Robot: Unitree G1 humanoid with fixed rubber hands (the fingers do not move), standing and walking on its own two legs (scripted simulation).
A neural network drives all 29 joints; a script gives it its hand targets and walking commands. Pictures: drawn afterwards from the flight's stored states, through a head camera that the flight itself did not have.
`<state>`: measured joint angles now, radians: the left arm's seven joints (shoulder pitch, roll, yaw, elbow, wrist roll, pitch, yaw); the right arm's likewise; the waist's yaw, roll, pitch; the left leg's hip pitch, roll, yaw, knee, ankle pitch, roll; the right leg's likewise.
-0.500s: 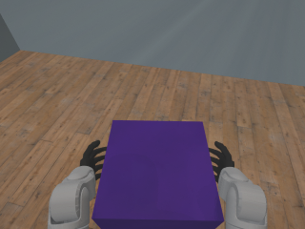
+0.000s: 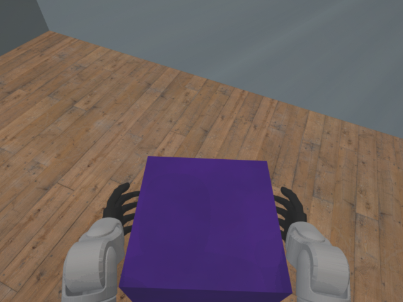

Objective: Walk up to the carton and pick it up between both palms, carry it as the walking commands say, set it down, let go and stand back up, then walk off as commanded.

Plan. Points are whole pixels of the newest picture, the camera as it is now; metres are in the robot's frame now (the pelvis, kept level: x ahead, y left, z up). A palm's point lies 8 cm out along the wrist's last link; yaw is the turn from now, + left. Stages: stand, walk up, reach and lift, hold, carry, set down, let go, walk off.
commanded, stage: carry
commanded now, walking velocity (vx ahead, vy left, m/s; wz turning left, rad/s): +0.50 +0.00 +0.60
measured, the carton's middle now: (203, 241) +0.26 -0.02 -0.03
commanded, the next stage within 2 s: none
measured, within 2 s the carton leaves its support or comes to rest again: neither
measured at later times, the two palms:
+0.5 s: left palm (120, 128) +0.46 +0.16 +0.08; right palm (258, 112) +0.52 -0.15 +0.08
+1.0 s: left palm (149, 108) +0.55 +0.11 +0.07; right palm (273, 101) +0.58 -0.21 +0.07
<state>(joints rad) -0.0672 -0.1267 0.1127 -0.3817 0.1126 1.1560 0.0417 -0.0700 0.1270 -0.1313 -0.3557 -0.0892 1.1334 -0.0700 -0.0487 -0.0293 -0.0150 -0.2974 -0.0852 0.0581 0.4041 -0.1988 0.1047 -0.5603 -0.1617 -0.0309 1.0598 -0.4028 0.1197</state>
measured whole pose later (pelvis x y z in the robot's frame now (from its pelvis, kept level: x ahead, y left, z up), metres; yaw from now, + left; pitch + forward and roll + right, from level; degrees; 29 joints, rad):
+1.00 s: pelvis +0.31 -0.07 -0.01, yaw +8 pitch +4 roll +0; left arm -0.11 -0.13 0.11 -0.39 0.11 1.20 0.05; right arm -0.10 0.13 -0.15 -0.38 -0.10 1.18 -0.06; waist -0.01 -0.01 -0.09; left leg -0.31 0.14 0.14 0.62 -0.35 -0.04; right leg -0.29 0.03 -0.23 0.56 -0.36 -0.11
